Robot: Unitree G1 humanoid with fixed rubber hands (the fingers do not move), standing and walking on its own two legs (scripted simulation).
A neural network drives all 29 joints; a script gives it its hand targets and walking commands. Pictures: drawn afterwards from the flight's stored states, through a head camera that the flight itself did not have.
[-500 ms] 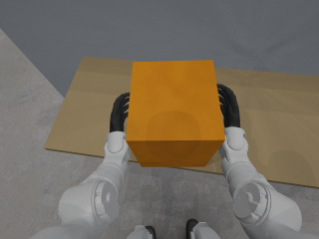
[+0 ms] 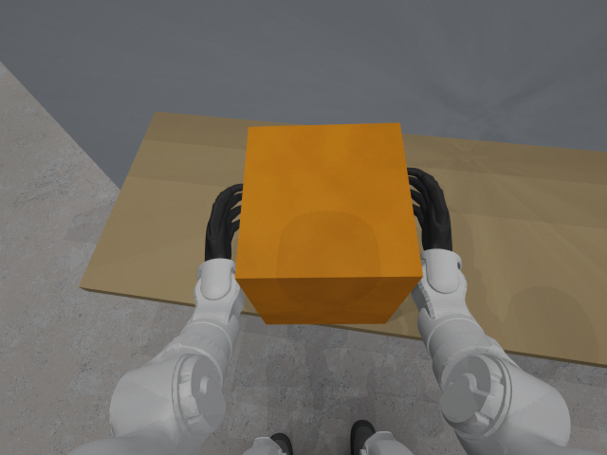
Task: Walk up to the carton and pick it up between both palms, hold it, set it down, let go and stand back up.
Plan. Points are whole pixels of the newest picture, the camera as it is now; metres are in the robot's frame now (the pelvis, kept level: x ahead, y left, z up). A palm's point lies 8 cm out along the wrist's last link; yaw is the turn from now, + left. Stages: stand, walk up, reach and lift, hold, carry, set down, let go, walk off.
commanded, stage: reach and lift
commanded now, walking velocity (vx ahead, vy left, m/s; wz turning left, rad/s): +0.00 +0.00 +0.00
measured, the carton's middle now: (324, 236) +0.43 -0.02 -0.06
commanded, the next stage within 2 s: none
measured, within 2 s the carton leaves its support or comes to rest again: leaves its support in 1.24 s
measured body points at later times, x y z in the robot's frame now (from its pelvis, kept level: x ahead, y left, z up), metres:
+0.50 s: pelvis +0.00 -0.01 +0.00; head +0.15 -0.01 +0.43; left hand +0.42 +0.13 -0.03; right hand +0.42 -0.16 -0.02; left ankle -0.01 +0.12 -0.71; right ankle +0.02 -0.11 -0.71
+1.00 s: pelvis +0.00 +0.00 -0.01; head +0.13 +0.00 +0.42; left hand +0.41 +0.13 -0.03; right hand +0.41 -0.16 -0.01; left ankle -0.01 +0.12 -0.71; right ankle +0.02 -0.11 -0.71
